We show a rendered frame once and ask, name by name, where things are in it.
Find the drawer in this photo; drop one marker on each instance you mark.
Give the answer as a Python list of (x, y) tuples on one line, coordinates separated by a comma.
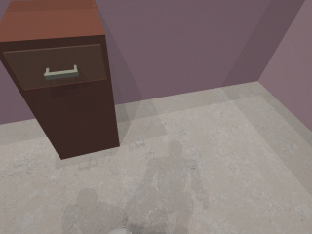
[(30, 65)]

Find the cabinet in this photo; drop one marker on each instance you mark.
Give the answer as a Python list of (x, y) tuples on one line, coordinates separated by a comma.
[(78, 118)]

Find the handle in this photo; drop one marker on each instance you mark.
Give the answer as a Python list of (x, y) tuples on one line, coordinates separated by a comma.
[(61, 74)]

